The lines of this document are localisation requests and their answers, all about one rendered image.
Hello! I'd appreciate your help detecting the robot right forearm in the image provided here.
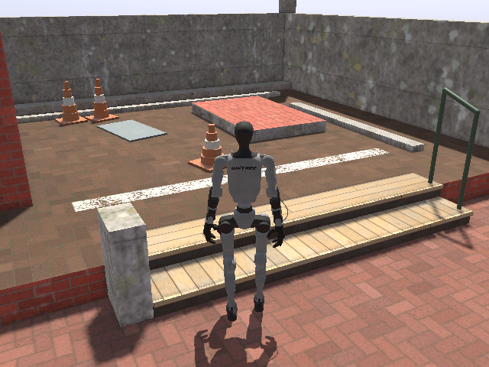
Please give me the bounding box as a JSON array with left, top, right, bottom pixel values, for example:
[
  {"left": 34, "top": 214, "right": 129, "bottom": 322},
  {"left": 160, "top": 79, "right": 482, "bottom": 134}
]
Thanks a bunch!
[{"left": 270, "top": 187, "right": 283, "bottom": 226}]

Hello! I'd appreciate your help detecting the robot torso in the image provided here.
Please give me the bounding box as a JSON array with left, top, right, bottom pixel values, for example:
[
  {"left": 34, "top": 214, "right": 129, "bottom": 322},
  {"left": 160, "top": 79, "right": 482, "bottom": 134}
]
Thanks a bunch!
[{"left": 226, "top": 151, "right": 262, "bottom": 229}]

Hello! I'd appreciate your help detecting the robot left forearm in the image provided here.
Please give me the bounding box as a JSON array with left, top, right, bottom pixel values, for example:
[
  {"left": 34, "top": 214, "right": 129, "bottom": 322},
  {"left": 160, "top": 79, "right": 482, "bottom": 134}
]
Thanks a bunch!
[{"left": 205, "top": 187, "right": 219, "bottom": 224}]

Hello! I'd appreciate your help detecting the left robot hand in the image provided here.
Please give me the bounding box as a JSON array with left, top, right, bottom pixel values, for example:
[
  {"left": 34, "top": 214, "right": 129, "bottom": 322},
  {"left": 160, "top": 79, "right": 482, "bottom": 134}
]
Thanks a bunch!
[{"left": 203, "top": 222, "right": 221, "bottom": 244}]

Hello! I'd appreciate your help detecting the left robot upper arm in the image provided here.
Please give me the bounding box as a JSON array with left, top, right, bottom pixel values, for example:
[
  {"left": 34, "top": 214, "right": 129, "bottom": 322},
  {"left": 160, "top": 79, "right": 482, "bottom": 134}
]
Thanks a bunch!
[{"left": 211, "top": 154, "right": 228, "bottom": 198}]

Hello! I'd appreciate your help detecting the right robot upper arm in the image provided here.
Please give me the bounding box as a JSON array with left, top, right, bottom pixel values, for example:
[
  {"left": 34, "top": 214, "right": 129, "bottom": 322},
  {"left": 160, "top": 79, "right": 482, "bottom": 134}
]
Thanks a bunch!
[{"left": 260, "top": 154, "right": 277, "bottom": 198}]

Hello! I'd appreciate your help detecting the robot left thigh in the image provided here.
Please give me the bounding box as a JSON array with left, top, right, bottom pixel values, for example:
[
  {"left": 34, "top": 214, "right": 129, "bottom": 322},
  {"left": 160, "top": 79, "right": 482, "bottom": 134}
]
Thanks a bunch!
[{"left": 219, "top": 214, "right": 236, "bottom": 272}]

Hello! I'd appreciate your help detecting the right robot hand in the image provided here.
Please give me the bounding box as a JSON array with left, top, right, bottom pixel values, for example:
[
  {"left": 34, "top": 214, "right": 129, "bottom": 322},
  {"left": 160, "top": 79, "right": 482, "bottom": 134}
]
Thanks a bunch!
[{"left": 267, "top": 225, "right": 285, "bottom": 248}]

